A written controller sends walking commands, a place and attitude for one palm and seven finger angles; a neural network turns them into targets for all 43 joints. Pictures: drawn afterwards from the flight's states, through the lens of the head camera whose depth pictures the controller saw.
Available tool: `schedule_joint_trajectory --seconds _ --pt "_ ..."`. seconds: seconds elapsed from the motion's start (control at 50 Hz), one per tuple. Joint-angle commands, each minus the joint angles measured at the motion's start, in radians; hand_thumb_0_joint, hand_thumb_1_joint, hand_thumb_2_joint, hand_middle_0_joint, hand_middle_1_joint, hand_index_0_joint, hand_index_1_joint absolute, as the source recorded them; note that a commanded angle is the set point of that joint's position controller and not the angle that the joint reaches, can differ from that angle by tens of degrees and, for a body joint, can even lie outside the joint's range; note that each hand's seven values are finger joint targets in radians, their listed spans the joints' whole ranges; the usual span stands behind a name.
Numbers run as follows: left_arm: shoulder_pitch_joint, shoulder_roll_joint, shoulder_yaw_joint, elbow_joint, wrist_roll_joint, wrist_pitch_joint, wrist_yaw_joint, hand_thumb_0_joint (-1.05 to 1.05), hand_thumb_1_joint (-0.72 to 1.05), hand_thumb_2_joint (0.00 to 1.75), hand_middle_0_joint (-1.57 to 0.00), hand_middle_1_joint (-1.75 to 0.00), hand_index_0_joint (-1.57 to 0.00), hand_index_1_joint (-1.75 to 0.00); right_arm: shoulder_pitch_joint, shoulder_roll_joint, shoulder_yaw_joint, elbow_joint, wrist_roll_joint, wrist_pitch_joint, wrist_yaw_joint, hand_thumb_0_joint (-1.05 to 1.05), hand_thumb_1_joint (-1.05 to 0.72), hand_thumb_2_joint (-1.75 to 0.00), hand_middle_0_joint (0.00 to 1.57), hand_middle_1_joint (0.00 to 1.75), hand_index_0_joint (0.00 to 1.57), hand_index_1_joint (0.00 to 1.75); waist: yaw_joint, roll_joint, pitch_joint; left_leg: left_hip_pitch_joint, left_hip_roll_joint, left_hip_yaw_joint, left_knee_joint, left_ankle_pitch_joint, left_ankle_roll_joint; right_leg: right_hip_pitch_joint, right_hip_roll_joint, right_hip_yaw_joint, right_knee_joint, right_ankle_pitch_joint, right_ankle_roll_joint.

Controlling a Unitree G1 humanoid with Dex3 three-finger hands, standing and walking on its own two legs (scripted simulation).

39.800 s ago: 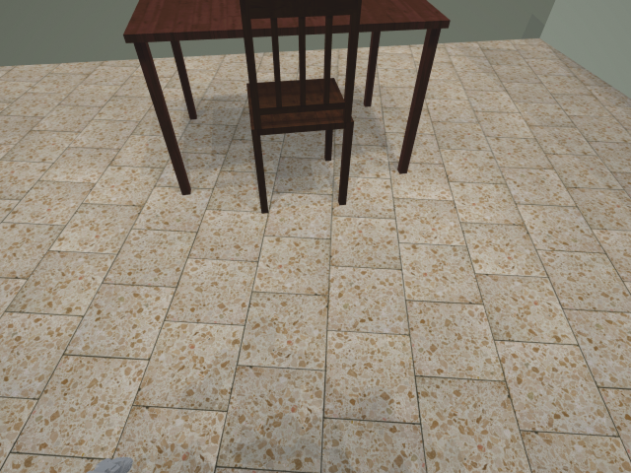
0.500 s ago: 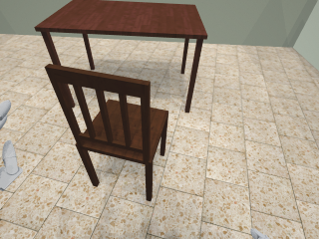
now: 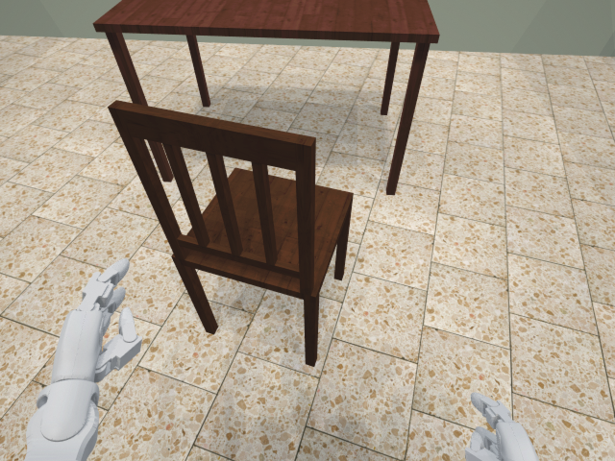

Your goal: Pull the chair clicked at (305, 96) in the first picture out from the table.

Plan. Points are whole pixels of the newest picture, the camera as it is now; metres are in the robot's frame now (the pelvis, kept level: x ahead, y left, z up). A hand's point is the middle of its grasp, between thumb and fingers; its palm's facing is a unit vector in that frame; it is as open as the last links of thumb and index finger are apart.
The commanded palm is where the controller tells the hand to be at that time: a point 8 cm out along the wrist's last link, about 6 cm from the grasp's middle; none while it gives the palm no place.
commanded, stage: let the arm hang, fingers relaxed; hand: left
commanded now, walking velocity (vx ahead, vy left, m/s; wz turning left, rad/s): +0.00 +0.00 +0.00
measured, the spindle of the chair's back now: (227, 208) +0.61 +0.19 -0.08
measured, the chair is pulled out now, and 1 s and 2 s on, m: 0.64 0.64 0.64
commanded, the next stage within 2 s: look to check the result in 0.98 s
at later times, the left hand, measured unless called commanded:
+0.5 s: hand out of the picture +0.02 +0.17 -0.16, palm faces +0.01 -0.97 -0.25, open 7.2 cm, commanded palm none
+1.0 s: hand out of the picture +0.01 +0.14 -0.16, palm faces +0.03 -0.99 -0.17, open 7.3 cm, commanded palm none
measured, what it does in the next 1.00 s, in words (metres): steps on the spot: right foot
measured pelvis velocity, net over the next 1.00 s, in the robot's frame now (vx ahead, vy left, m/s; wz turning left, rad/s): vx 0.03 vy -0.02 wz -0.01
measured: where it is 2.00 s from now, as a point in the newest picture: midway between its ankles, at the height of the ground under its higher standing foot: outside the picture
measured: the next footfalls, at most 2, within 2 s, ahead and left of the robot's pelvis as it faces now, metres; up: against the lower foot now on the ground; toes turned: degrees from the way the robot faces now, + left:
right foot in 0.10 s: +0.04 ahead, -0.13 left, +0.00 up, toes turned -2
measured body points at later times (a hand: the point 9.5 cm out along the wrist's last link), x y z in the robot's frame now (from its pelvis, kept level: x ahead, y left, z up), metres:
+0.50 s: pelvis +0.01 -0.02 +0.01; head +0.03 -0.03 +0.46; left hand +0.02 +0.22 -0.14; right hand -0.01 -0.25 -0.15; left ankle +0.04 +0.11 -0.73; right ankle +0.00 -0.13 -0.73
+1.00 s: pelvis +0.03 -0.02 +0.01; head +0.03 -0.02 +0.46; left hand +0.01 +0.19 -0.15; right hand +0.00 -0.22 -0.16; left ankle +0.04 +0.11 -0.73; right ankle +0.00 -0.13 -0.73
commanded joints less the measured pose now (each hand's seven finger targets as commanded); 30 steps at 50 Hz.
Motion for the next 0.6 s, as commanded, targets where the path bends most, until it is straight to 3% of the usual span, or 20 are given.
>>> schedule_joint_trajectory --seconds 0.0,0.04,0.06,0.08,0.1,0.12,0.14,0.18,0.2,0.24,0.26,0.36,0.48,0.58 --pt "0.058 -0.031 -0.120 0.301 0.010 0.046 -0.059 0.00 0.90 0.90 -0.20 -0.30 -0.20 -0.30 0.018 -0.105 -0.013 -0.040 -0.012 0.017 0.008 0.00 -0.90 -0.90 0.20 0.30 0.20 0.30 0.030 -0.072 -0.048 0.089 0.188 -0.151 -0.116 0.438 0.101 0.046 -0.003 -0.038 -0.216 0.090 0.002" --pt "0.092 0.009 -0.115 0.433 0.002 0.040 -0.053 0.00 0.90 0.90 -0.20 -0.30 -0.20 -0.30 0.017 -0.106 -0.010 -0.008 0.000 0.033 0.004 0.00 -0.90 -0.90 0.20 0.30 0.20 0.30 0.055 -0.047 -0.072 0.025 0.141 -0.125 -0.080 0.264 0.059 0.230 0.002 -0.033 -0.453 0.296 -0.001" --pt "0.103 0.048 -0.113 0.485 0.000 0.036 -0.044 0.00 0.90 0.90 -0.20 -0.30 -0.20 -0.30 0.031 -0.083 -0.005 0.006 0.009 0.036 0.004 0.00 -0.90 -0.90 0.20 0.30 0.20 0.30 0.056 -0.088 -0.082 -0.005 0.094 -0.098 -0.045 0.155 0.027 0.300 -0.040 0.039 -0.533 0.358 -0.016" --pt "0.088 0.100 -0.118 0.527 -0.001 0.034 -0.037 0.00 0.90 0.90 -0.20 -0.30 -0.20 -0.30 0.055 -0.059 0.004 0.017 0.018 0.042 0.006 0.00 -0.90 -0.90 0.20 0.30 0.20 0.30 0.036 -0.122 -0.087 -0.039 0.038 -0.052 -0.006 -0.005 -0.007 0.312 -0.144 0.170 -0.577 0.407 -0.057" --pt "0.050 0.131 -0.124 0.568 -0.003 0.032 -0.041 0.00 0.90 0.90 -0.20 -0.30 -0.20 -0.30 0.066 -0.051 0.008 0.029 0.020 0.050 0.009 0.00 -0.90 -0.90 0.20 0.30 0.20 0.30 0.010 -0.084 -0.086 0.013 0.001 -0.016 0.014 -0.103 -0.024 0.227 -0.231 0.225 -0.614 0.364 -0.114" --pt "0.004 0.133 -0.130 0.601 -0.006 0.032 -0.046 0.00 0.90 0.90 -0.20 -0.30 -0.20 -0.30 0.079 -0.041 0.009 0.058 0.018 0.058 0.012 0.00 -0.90 -0.90 0.20 0.30 0.20 0.30 -0.009 -0.039 -0.072 0.084 -0.002 -0.012 0.024 -0.077 -0.026 0.146 -0.223 0.203 -0.627 0.252 -0.134" --pt "-0.016 0.109 -0.131 0.647 -0.012 0.026 -0.044 0.00 0.90 0.90 -0.20 -0.30 -0.20 -0.30 0.071 -0.033 0.012 0.090 0.013 0.063 0.005 0.00 -0.90 -0.90 0.20 0.30 0.20 0.30 -0.003 -0.130 -0.043 0.104 0.009 -0.013 0.049 -0.009 -0.030 0.114 -0.185 0.209 -0.640 0.260 -0.137" --pt "-0.026 0.084 -0.146 0.731 -0.017 0.020 -0.041 0.00 0.90 0.90 -0.20 -0.30 -0.20 -0.30 0.112 -0.031 0.014 0.146 0.013 0.064 0.002 0.00 -0.90 -0.90 0.20 0.30 0.20 0.30 -0.015 -0.146 0.007 0.152 0.033 -0.028 0.006 0.067 -0.026 0.087 -0.156 0.140 -0.639 0.334 -0.130" --pt "0.000 0.025 -0.129 0.742 -0.012 0.019 -0.037 0.00 0.90 0.90 -0.20 -0.30 -0.20 -0.30 0.135 -0.018 0.010 0.168 0.007 0.059 -0.001 0.00 -0.90 -0.90 0.20 0.30 0.20 0.30 -0.012 -0.073 -0.011 0.181 0.045 -0.044 -0.030 0.109 -0.019 0.094 -0.139 0.121 -0.613 0.372 -0.119" --pt "0.035 0.006 -0.143 0.794 -0.022 0.022 -0.032 0.00 0.90 0.90 -0.20 -0.30 -0.20 -0.30 0.159 -0.009 0.016 0.210 0.009 0.049 -0.007 0.00 -0.90 -0.90 0.20 0.30 0.20 0.30 0.007 0.076 -0.038 0.191 0.082 -0.084 -0.086 0.208 0.002 0.164 -0.087 0.070 -0.565 0.438 -0.091" --pt "0.049 -0.002 -0.145 0.821 -0.024 0.025 -0.030 0.00 0.90 0.90 -0.20 -0.30 -0.20 -0.30 0.166 -0.002 0.015 0.225 0.010 0.047 -0.011 0.00 -0.90 -0.90 0.20 0.30 0.20 0.30 0.014 0.080 -0.039 0.171 0.094 -0.091 -0.108 0.221 0.008 0.206 -0.076 0.052 -0.563 0.444 -0.083" --pt "0.066 -0.013 -0.160 0.922 -0.028 0.030 -0.027 0.00 0.90 0.90 -0.20 -0.30 -0.20 -0.30 0.211 -0.003 0.020 0.288 0.016 0.050 -0.021 0.00 -0.90 -0.90 0.20 0.30 0.20 0.30 0.020 -0.041 0.011 0.155 0.094 -0.084 -0.152 0.147 0.008 0.236 -0.081 0.051 -0.614 0.405 -0.082" --pt "0.076 -0.018 -0.169 0.989 -0.029 0.034 -0.023 0.00 0.90 0.90 -0.20 -0.30 -0.20 -0.30 0.252 0.013 0.024 0.339 0.015 0.060 -0.022 0.00 -0.90 -0.90 0.20 0.30 0.20 0.30 0.016 -0.055 0.106 0.131 0.081 -0.074 -0.188 0.021 0.004 0.176 -0.079 0.060 -0.669 0.247 -0.088" --pt "0.095 -0.036 -0.172 1.019 -0.030 0.033 -0.020 0.00 0.90 0.90 -0.20 -0.30 -0.20 -0.30 0.275 0.021 0.026 0.365 0.015 0.056 -0.024 0.00 -0.90 -0.90 0.20 0.30 0.20 0.30 0.018 -0.035 0.108 0.129 0.087 -0.082 -0.209 0.005 0.009 0.179 -0.072 0.058 -0.661 0.249 -0.083"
